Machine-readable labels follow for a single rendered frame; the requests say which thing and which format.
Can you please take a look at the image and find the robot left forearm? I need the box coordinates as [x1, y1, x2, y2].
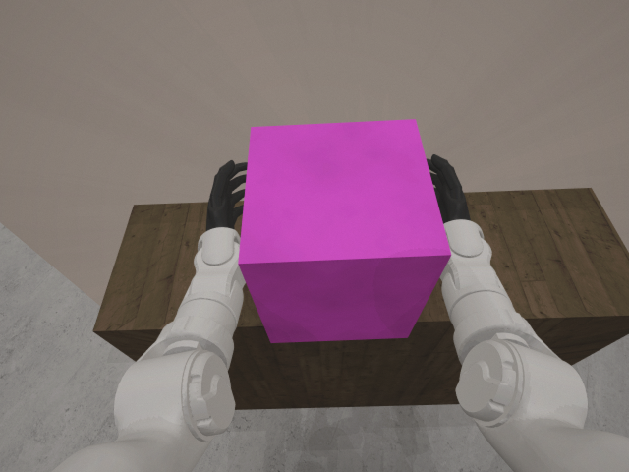
[114, 227, 246, 432]

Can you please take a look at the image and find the right robot upper arm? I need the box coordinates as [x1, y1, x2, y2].
[455, 339, 629, 472]

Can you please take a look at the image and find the robot left hand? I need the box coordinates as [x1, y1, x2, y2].
[206, 160, 248, 231]

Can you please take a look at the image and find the robot right forearm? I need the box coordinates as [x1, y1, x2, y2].
[440, 219, 588, 418]

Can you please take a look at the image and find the carton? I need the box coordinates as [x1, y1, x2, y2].
[238, 119, 451, 343]

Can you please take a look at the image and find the left robot upper arm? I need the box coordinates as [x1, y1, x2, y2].
[51, 349, 235, 472]

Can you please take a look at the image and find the robot right hand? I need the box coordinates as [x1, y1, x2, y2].
[427, 154, 471, 224]

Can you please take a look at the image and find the pedestal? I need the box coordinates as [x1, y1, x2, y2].
[93, 188, 629, 410]

